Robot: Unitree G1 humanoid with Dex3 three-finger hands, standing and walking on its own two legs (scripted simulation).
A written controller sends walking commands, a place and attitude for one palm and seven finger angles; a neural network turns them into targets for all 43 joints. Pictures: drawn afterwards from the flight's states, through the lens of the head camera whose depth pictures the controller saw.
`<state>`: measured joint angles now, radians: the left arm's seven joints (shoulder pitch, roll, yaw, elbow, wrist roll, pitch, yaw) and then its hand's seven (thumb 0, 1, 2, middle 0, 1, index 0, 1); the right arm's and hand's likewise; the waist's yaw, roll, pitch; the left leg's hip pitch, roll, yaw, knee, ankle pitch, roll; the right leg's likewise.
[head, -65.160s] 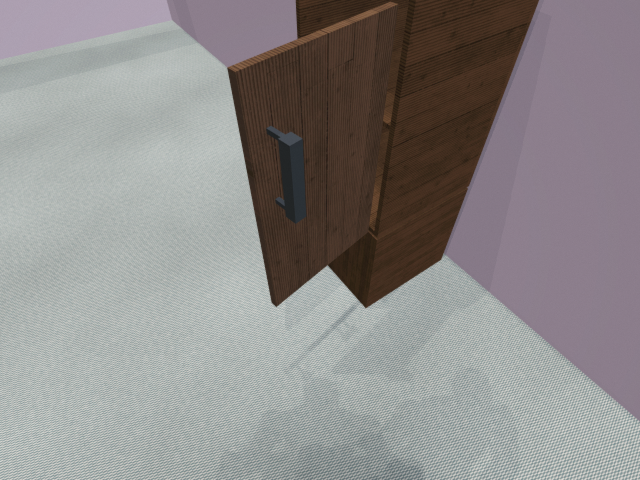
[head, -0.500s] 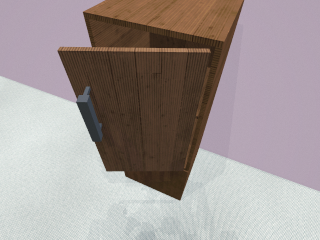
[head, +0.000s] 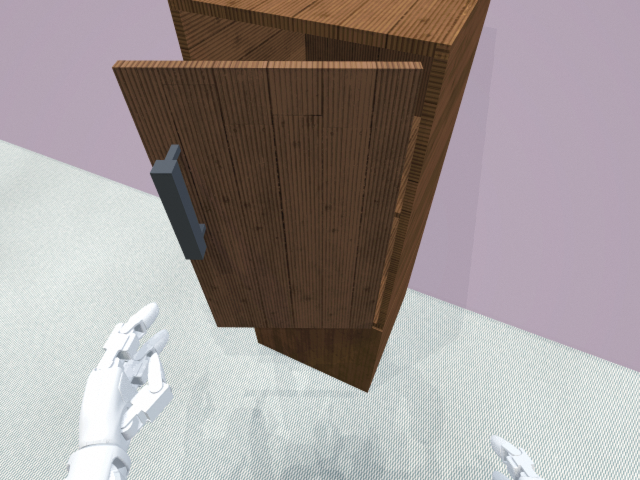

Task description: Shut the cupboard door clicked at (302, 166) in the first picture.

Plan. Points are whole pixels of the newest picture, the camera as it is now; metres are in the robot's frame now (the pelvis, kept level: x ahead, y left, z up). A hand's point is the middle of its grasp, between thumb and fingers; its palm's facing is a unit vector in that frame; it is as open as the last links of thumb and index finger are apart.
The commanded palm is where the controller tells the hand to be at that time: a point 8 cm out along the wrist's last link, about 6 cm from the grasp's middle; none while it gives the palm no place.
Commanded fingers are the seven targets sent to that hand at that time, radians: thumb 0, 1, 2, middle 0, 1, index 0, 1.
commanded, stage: raise the hand and make a fist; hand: left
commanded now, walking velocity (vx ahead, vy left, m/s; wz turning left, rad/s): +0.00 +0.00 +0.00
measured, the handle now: (185, 204) +0.47 +0.20 +0.10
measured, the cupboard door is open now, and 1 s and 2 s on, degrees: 25 25 25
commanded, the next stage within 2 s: bring the fist close to the handle in 1.70 s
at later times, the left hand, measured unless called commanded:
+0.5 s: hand (166, 431) +0.18 +0.18 +0.02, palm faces -0.01 -1.00 -0.02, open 4.7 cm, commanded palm +0.15 +0.23 +0.03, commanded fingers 0.00 0.90 0.90 -0.86 -1.02 -0.86 -1.02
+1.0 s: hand (124, 401) +0.20 +0.21 +0.07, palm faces +0.03 -1.00 -0.03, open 3.1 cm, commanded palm +0.17 +0.26 +0.07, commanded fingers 0.00 0.90 0.90 -1.30 -1.50 -1.30 -1.50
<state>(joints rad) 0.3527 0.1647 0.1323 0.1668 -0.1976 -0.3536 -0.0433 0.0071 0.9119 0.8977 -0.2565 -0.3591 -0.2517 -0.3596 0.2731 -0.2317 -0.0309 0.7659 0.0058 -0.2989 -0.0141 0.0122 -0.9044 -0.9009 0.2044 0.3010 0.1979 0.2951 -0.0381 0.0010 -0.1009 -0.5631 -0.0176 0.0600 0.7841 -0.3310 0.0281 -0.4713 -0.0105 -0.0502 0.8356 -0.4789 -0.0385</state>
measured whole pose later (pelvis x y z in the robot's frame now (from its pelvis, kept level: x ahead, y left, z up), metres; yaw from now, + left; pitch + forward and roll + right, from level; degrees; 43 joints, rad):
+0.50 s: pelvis -0.04 -0.01 -0.04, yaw +0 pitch +10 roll -2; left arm 0.36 0.25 0.13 -0.03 -0.28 -0.27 -0.24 0.01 0.90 0.90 -0.69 -0.83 -0.68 -0.83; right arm 0.28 -0.20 0.05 0.55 0.03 -0.24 -0.06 0.02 -0.90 -0.90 0.21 0.30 0.20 0.30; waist 0.00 0.04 -0.13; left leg -0.85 0.04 -0.01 1.07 -0.40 0.01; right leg -0.71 0.04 -0.12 1.05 -0.52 -0.06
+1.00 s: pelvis -0.02 +0.03 -0.02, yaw +1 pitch +7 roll -3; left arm 0.41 0.24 0.12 -0.18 -0.27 -0.25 -0.17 0.01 0.90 0.90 -1.15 -1.33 -1.14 -1.33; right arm 0.24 -0.24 0.05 0.49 0.03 -0.22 -0.05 0.02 -0.90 -0.90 0.20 0.30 0.20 0.30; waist 0.01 0.04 -0.10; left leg -0.70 0.00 0.02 0.96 -0.39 0.06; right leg -0.55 0.02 -0.09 0.91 -0.49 -0.01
